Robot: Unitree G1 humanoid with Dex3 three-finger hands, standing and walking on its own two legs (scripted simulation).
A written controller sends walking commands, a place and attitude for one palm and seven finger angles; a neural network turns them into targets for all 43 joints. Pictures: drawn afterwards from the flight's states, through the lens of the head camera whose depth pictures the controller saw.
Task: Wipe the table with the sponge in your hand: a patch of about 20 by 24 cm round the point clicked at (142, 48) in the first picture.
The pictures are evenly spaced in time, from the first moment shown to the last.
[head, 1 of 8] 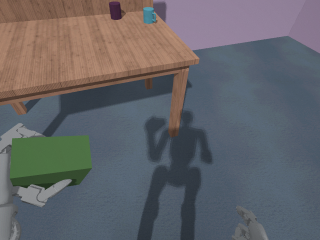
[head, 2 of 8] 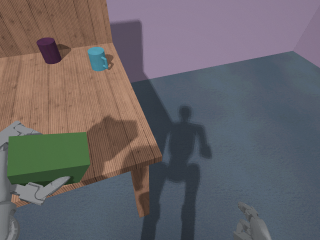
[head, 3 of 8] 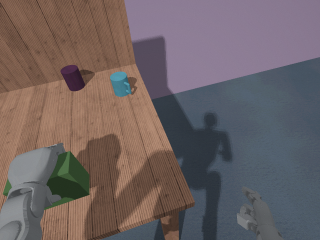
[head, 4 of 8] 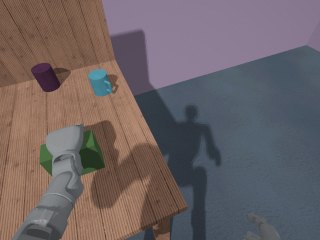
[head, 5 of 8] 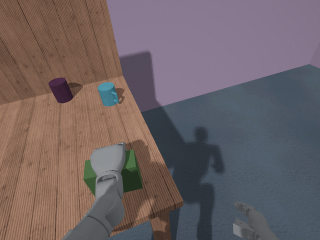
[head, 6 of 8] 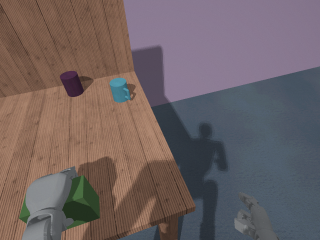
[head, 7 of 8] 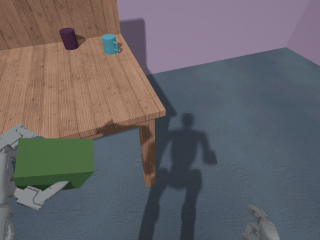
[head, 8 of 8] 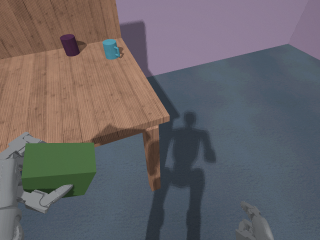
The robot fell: no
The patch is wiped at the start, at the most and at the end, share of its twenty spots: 0.00 1.00 1.00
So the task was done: yes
